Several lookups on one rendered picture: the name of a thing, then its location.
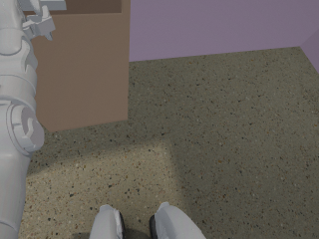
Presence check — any robot left upper arm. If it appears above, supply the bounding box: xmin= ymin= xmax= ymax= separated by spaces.
xmin=0 ymin=104 xmax=45 ymax=239

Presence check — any robot left hand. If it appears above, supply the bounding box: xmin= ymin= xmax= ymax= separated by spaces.
xmin=0 ymin=0 xmax=56 ymax=42

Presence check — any right robot shin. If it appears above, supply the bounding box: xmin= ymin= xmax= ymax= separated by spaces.
xmin=156 ymin=202 xmax=169 ymax=239

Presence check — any drawer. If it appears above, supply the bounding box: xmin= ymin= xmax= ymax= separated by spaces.
xmin=23 ymin=0 xmax=122 ymax=16

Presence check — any handle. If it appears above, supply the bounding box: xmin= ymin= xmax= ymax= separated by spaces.
xmin=21 ymin=0 xmax=67 ymax=11

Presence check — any left robot thigh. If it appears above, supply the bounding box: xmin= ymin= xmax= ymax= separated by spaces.
xmin=89 ymin=208 xmax=123 ymax=239

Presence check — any cabinet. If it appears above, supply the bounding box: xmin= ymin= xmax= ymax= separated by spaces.
xmin=25 ymin=0 xmax=131 ymax=132

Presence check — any robot left forearm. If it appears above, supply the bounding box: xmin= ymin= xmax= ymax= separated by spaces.
xmin=0 ymin=28 xmax=38 ymax=114

